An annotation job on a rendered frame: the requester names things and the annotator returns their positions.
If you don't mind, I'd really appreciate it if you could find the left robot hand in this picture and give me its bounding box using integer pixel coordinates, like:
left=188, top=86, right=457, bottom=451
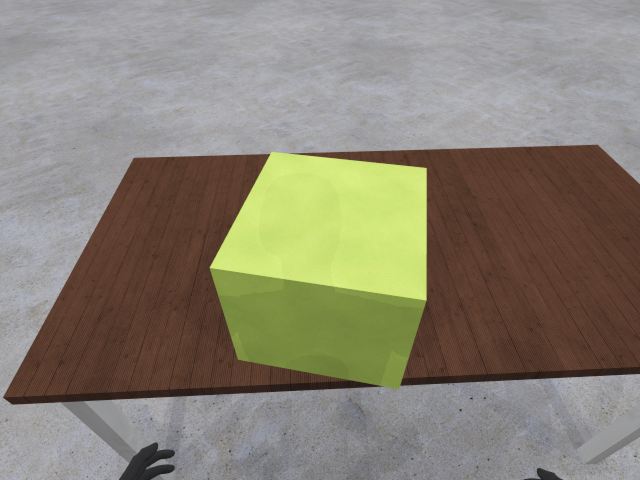
left=119, top=442, right=175, bottom=480

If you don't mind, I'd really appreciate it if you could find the carton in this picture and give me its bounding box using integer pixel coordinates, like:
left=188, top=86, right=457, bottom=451
left=210, top=152, right=427, bottom=389

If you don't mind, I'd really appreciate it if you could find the table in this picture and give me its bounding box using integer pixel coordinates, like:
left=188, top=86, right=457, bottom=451
left=3, top=145, right=640, bottom=480

